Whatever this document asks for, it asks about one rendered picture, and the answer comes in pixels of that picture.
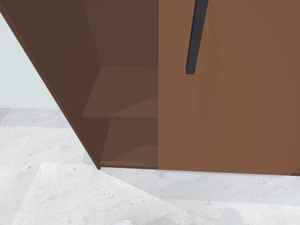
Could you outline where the handle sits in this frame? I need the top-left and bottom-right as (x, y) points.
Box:
(186, 0), (209, 74)

